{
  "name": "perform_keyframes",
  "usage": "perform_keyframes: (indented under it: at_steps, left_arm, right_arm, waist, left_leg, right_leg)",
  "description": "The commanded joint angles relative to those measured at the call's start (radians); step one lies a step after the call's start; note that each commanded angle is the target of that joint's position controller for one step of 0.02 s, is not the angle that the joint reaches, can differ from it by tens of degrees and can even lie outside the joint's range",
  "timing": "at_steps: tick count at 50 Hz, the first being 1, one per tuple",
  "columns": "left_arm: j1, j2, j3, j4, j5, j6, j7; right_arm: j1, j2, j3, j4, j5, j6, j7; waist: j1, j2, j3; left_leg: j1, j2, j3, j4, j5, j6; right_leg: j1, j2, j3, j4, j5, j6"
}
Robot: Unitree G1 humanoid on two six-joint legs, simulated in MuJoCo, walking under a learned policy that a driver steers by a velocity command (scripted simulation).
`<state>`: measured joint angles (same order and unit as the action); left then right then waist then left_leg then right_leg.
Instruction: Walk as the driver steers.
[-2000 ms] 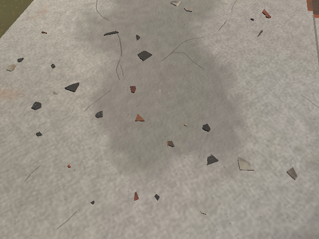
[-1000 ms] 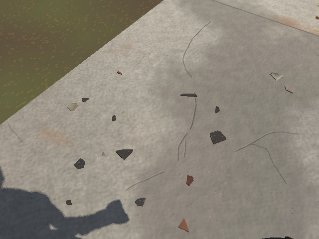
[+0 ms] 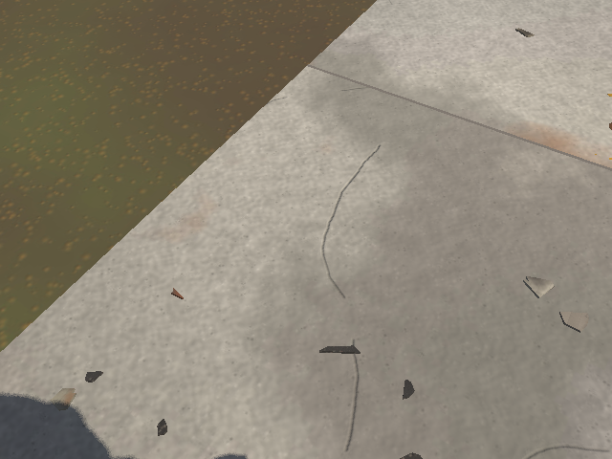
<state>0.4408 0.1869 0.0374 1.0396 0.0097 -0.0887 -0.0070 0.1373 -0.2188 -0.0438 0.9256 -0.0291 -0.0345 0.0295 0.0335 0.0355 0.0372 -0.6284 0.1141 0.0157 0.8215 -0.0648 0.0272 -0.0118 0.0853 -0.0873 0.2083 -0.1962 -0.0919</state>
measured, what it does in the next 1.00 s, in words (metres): walks ahead, turning right: left foot, then right foot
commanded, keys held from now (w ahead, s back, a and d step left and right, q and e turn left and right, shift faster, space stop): w+e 1.00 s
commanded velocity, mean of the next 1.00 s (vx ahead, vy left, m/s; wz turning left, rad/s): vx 0.50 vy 0.00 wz -0.47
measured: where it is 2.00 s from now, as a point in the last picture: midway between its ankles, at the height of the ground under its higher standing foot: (486, 297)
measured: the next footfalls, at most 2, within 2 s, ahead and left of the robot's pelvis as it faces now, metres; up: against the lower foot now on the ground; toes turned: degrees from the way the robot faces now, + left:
left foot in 0.20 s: +0.28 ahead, +0.12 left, +0.00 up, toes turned -2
right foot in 0.74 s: +0.49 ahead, -0.13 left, +0.00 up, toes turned -28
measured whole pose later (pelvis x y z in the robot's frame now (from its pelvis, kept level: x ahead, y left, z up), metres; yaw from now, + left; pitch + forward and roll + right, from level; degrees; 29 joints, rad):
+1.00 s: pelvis +0.48 -0.09 +0.00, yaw -32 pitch +0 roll +0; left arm 0.32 0.26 0.08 0.91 0.00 -0.04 -0.01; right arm 0.14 -0.25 -0.06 0.80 -0.05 -0.03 0.01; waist 0.03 0.03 0.06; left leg -0.61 0.13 -0.03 1.04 -0.24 -0.04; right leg -0.15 0.15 0.01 0.33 -0.18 -0.15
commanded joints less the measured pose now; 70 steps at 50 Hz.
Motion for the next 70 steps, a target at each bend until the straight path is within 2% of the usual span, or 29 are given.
perform_keyframes:
  at_steps: [1, 6, 9, 10, 11, 12, 13, 14, 17, 22, 28, 32, 35, 37, 38, 39, 40, 42, 44, 49, 59, 62, 64, 65, 66, 67, 68, 69, 70]
  left_arm:
    - [0.052, 0.121, 0.016, -0.025, 0.0, -0.014, 0.007]
    - [0.075, 0.152, 0.024, -0.012, 0.014, 0.0, 0.022]
    - [0.01, 0.171, 0.032, -0.024, 0.011, 0.004, 0.02]
    - [0.002, 0.148, 0.027, -0.039, 0.003, 0.001, 0.016]
    - [0.043, 0.061, 0.008, -0.086, -0.032, 0.0, 0.012]
    - [0.088, 0.089, 0.022, -0.088, -0.028, 0.009, 0.019]
    - [0.039, 0.136, 0.037, -0.079, -0.008, 0.022, 0.021]
    - [-0.017, 0.113, 0.035, -0.084, -0.001, 0.024, 0.011]
    - [-0.04, 0.071, 0.039, -0.094, 0.023, 0.057, -0.012]
    - [-0.177, 0.064, 0.04, -0.156, 0.023, 0.086, -0.034]
    - [-0.396, 0.053, 0.019, -0.244, 0.023, 0.082, -0.056]
    - [-0.474, 0.07, 0.019, -0.286, 0.03, 0.08, -0.062]
    - [-0.401, 0.095, 0.032, -0.276, 0.034, 0.08, -0.052]
    - [-0.166, 0.136, 0.06, -0.206, 0.038, 0.064, -0.036]
    - [-0.025, 0.229, 0.091, -0.173, 0.05, 0.057, -0.02]
    - [-0.078, 0.337, 0.114, -0.203, 0.027, 0.066, -0.013]
    - [-0.05, 0.326, 0.11, -0.208, 0.013, 0.082, -0.006]
    - [-0.143, 0.226, 0.084, -0.196, 0.002, 0.074, 0.005]
    - [-0.207, 0.179, 0.067, -0.207, -0.007, 0.054, 0.012]
    - [-0.116, 0.217, 0.069, -0.193, -0.013, 0.024, 0.003]
    - [0.062, 0.22, 0.062, -0.17, 0.002, 0.03, 0.018]
    - [0.038, 0.228, 0.058, -0.168, 0.006, 0.024, 0.029]
    - [0.002, 0.252, 0.06, -0.167, 0.009, 0.016, 0.025]
    - [-0.01, 0.247, 0.057, -0.168, 0.006, 0.01, 0.019]
    - [0.016, 0.173, 0.037, -0.198, 0.005, 0.004, 0.014]
    - [0.178, 0.121, 0.033, -0.189, -0.028, 0.01, 0.011]
    - [0.112, 0.195, 0.038, -0.169, 0.012, 0.019, 0.018]
    - [0.009, 0.195, 0.039, -0.185, 0.015, 0.02, 0.009]
    - [-0.044, 0.178, 0.034, -0.199, 0.015, 0.02, 0.003]
  right_arm:
    - [-0.12, -0.027, 0.004, -0.081, 0.005, -0.01, 0.001]
    - [-0.193, -0.057, 0.0, -0.126, 0.009, -0.027, -0.004]
    - [0.026, -0.095, -0.021, -0.068, 0.007, -0.053, -0.021]
    - [0.193, -0.149, -0.041, -0.025, -0.012, -0.067, -0.034]
    - [0.317, -0.253, -0.066, -0.03, -0.039, -0.071, -0.047]
    - [0.278, -0.264, -0.071, -0.035, -0.018, -0.051, -0.04]
    - [0.181, -0.178, -0.051, -0.056, -0.004, -0.042, -0.036]
    - [0.112, -0.109, -0.034, -0.066, 0.004, -0.045, -0.033]
    - [0.093, -0.057, -0.019, -0.045, 0.008, -0.065, -0.042]
    - [0.181, -0.075, -0.025, -0.009, 0.014, -0.092, -0.043]
    - [0.244, -0.099, -0.027, 0.015, 0.01, -0.09, -0.048]
    - [0.305, -0.124, -0.035, 0.038, 0.007, -0.071, -0.057]
    - [0.301, -0.165, -0.045, 0.041, 0.004, -0.048, -0.063]
    - [0.285, -0.186, -0.05, 0.028, 0.009, -0.027, -0.057]
    - [0.282, -0.156, -0.041, -0.005, 0.009, -0.026, -0.054]
    - [0.271, -0.07, -0.03, -0.09, 0.021, -0.039, -0.032]
    - [0.142, -0.151, -0.041, -0.12, 0.012, -0.053, -0.026]
    - [0.129, -0.118, -0.03, -0.115, 0.026, -0.073, -0.026]
    - [0.162, -0.11, -0.03, -0.105, -0.012, -0.041, -0.027]
    - [0.06, -0.095, -0.026, -0.156, -0.019, 0.008, -0.015]
    - [-0.248, -0.102, -0.001, -0.28, -0.003, -0.01, 0.001]
    - [-0.192, -0.116, -0.002, -0.278, -0.001, -0.023, 0.0]
    - [0.004, -0.159, -0.022, -0.216, 0.002, -0.034, -0.017]
    - [0.148, -0.185, -0.033, -0.181, -0.003, -0.046, -0.03]
    - [0.306, -0.26, -0.048, -0.171, -0.024, -0.05, -0.046]
    - [0.291, -0.334, -0.069, -0.15, -0.029, -0.039, -0.037]
    - [0.206, -0.234, -0.053, -0.165, 0.003, -0.029, -0.026]
    - [0.124, -0.161, -0.035, -0.177, 0.011, -0.03, -0.022]
    - [0.096, -0.128, -0.025, -0.17, 0.004, -0.035, -0.019]
  waist:
    - [0.009, -0.093, 0.07]
    - [0.015, -0.103, 0.069]
    - [-0.094, -0.086, -0.03]
    - [-0.153, -0.033, -0.144]
    - [-0.163, 0.131, -0.305]
    - [-0.124, 0.219, -0.355]
    - [-0.084, 0.082, -0.212]
    - [-0.07, 0.017, -0.094]
    - [-0.015, 0.055, -0.007]
    - [-0.01, 0.036, 0.014]
    - [-0.049, 0.035, 0.061]
    - [-0.069, 0.034, 0.074]
    - [-0.028, 0.067, 0.014]
    - [0.072, 0.033, -0.122]
    - [0.126, -0.069, -0.229]
    - [0.051, -0.31, -0.284]
    - [0.096, -0.115, -0.254]
    - [0.011, -0.009, -0.058]
    - [-0.052, -0.011, -0.043]
    - [-0.04, -0.048, -0.016]
    - [0.07, -0.102, 0.019]
    - [0.029, -0.118, 0.018]
    - [-0.058, -0.11, -0.067]
    - [-0.131, -0.078, -0.147]
    - [-0.168, 0.039, -0.293]
    - [-0.072, 0.287, -0.343]
    - [-0.055, 0.089, -0.207]
    - [-0.048, 0.001, -0.082]
    - [-0.04, -0.029, -0.037]
  left_leg:
    - [0.008, -0.03, 0.04, -0.125, 0.072, -0.009]
    - [0.034, -0.062, 0.023, -0.238, -0.019, 0.006]
    - [0.368, -0.123, 0.044, -0.372, -0.073, 0.044]
    - [0.625, -0.043, -0.034, -0.385, -0.075, 0.079]
    - [0.913, 0.249, -0.39, -0.431, -0.217, 0.146]
    - [0.925, 0.352, -0.662, -0.543, -0.237, 0.207]
    - [0.792, 0.31, -0.541, -0.556, -0.317, 0.185]
    - [0.65, 0.261, -0.402, -0.594, -0.297, 0.163]
    - [0.478, 0.166, -0.159, -0.659, -0.114, 0.104]
    - [0.51, 0.153, 0.006, -0.691, 0.05, 0.115]
    - [0.558, 0.141, 0.15, -0.689, 0.165, 0.109]
    - [0.689, 0.175, 0.204, -0.628, 0.302, 0.101]
    - [0.748, 0.179, 0.255, -0.425, 0.716, 0.085]
    - [0.666, 0.161, 0.281, -0.054, 0.693, 0.061]
    - [0.437, 0.132, 0.278, 0.251, 0.339, 0.026]
    - [-0.021, -0.11, 0.188, 0.616, -0.477, -0.042]
    - [-0.133, -0.087, -0.008, 0.64, -0.423, -0.035]
    - [-0.09, 0.001, -0.03, 0.478, -0.263, -0.022]
    - [0.033, 0.024, -0.042, 0.371, -0.248, -0.039]
    - [-0.008, 0.01, -0.015, 0.201, -0.142, -0.083]
    - [-0.083, -0.07, -0.005, -0.163, 0.046, -0.056]
    - [0.091, -0.097, -0.001, -0.272, 0.015, -0.004]
    - [0.349, -0.157, 0.027, -0.322, -0.058, 0.038]
    - [0.55, -0.111, -0.007, -0.363, -0.034, 0.067]
    - [0.774, 0.128, -0.278, -0.361, -0.173, 0.115]
    - [0.913, 0.33, -0.762, -0.512, -0.189, 0.255]
    - [0.783, 0.287, -0.767, -0.553, -0.328, 0.241]
    - [0.645, 0.238, -0.582, -0.567, -0.305, 0.22]
    - [0.568, 0.185, -0.459, -0.586, -0.189, 0.196]
  right_leg:
    - [-0.054, -0.26, 0.16, -0.088, 0.322, -0.108]
    - [0.071, -0.305, 0.224, 0.012, 0.449, -0.118]
    - [0.018, -0.259, 0.201, 0.254, 0.625, -0.073]
    - [-0.115, -0.2, 0.164, 0.472, 0.499, -0.051]
    - [-0.401, -0.079, 0.081, 0.811, 0.073, -0.009]
    - [-0.565, -0.013, 0.103, 0.991, -0.329, -0.013]
    - [-0.606, -0.09, 0.148, 1.046, -0.261, -0.022]
    - [-0.602, -0.126, 0.149, 1.021, -0.181, -0.017]
    - [-0.535, -0.175, 0.131, 0.951, -0.097, 0.006]
    - [-0.658, -0.195, 0.108, 0.898, 0.057, 0.03]
    - [-0.635, -0.175, 0.024, 0.572, 0.208, 0.029]
    - [-0.613, -0.148, -0.033, 0.461, 0.112, -0.016]
    - [-0.471, -0.058, -0.088, 0.421, -0.043, -0.071]
    - [-0.178, 0.013, -0.079, 0.31, -0.041, -0.125]
    - [0.077, -0.155, 0.165, 0.258, -0.154, -0.18]
    - [0.332, -0.42, 0.747, 0.117, -0.168, -0.328]
    - [0.301, -0.426, 0.758, 0.05, -0.064, -0.321]
    - [0.057, -0.358, 0.505, 0.045, 0.181, -0.25]
    - [-0.073, -0.266, 0.382, 0.03, 0.312, -0.205]
    - [-0.126, -0.206, 0.345, -0.012, 0.338, -0.189]
    - [0.07, -0.208, 0.404, 0.06, 0.467, -0.139]
    - [0.061, -0.231, 0.402, 0.096, 0.576, -0.097]
    - [0.044, -0.199, 0.365, 0.283, 0.816, -0.061]
    - [-0.034, -0.151, 0.323, 0.476, 0.74, -0.043]
    - [-0.183, -0.087, 0.27, 0.769, 0.382, -0.026]
    - [-0.475, 0.086, 0.196, 1.035, -0.338, 0.011]
    - [-0.56, 0.003, 0.241, 1.094, -0.269, -0.004]
    - [-0.561, -0.033, 0.233, 1.06, -0.177, 0.0]
    - [-0.546, -0.062, 0.222, 1.014, -0.133, 0.003]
